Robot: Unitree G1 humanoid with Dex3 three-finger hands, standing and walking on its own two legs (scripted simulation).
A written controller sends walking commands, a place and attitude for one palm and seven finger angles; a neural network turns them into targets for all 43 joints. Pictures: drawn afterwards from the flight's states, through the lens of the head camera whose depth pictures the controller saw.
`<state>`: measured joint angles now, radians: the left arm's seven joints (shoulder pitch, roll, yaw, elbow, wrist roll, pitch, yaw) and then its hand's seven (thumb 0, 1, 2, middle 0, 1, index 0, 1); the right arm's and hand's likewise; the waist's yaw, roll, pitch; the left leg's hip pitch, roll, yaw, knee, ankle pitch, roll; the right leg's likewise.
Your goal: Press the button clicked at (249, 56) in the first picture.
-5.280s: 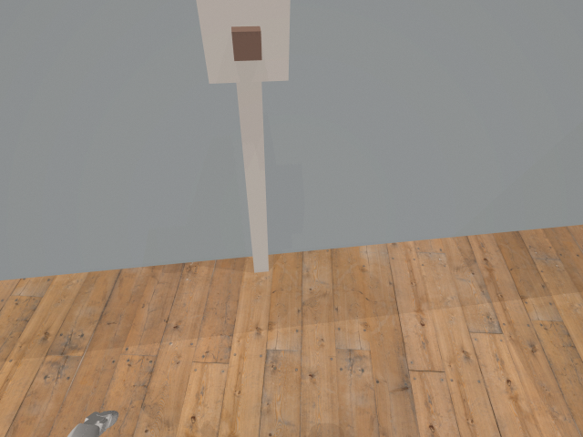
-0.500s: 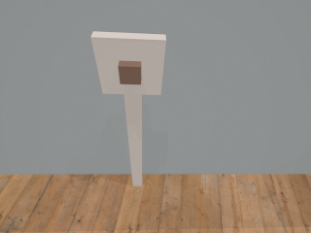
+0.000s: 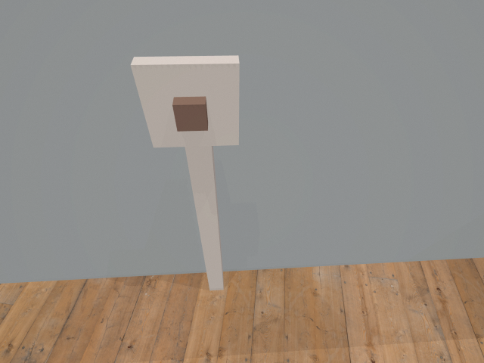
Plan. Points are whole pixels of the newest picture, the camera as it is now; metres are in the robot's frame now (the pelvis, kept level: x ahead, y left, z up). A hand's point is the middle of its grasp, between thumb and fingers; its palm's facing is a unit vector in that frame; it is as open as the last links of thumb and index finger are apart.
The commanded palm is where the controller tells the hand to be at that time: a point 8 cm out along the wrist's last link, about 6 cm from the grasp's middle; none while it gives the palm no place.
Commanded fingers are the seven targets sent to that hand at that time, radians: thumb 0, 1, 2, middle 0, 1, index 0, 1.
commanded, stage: come to a stop and stand still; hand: left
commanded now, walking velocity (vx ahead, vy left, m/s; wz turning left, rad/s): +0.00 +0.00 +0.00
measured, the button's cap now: (191, 113) +0.51 +0.12 +0.16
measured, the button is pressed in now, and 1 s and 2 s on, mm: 0 0 0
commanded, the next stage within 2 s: look again from close up in 0.40 s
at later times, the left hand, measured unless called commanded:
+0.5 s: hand out of the picture -0.06 +0.13 -0.18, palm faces +0.06 -0.99 -0.15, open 7.4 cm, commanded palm none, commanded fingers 0.00 0.90 0.90 -0.20 -0.30 -0.20 -0.30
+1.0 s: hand out of the picture -0.03 +0.17 -0.19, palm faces +0.04 -0.98 -0.20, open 7.4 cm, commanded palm none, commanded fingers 0.00 0.90 0.90 -0.20 -0.30 -0.20 -0.30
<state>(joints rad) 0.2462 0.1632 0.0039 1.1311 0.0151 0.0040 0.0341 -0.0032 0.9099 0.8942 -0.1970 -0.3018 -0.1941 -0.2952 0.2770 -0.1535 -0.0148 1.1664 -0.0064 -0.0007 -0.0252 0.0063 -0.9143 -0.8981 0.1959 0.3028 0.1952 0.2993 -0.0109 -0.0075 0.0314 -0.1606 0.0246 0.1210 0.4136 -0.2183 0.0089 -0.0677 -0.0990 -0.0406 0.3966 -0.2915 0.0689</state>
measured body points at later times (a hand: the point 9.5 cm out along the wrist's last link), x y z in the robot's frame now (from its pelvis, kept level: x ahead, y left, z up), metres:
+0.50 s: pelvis -0.02 -0.02 +0.00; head -0.01 -0.02 +0.45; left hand -0.06 +0.18 -0.16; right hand -0.03 -0.24 -0.16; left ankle +0.00 +0.11 -0.74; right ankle -0.05 -0.16 -0.74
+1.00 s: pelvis -0.05 -0.01 -0.01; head -0.06 +0.00 +0.44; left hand -0.03 +0.22 -0.17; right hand -0.01 -0.24 -0.16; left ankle +0.00 +0.11 -0.74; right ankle -0.05 -0.16 -0.74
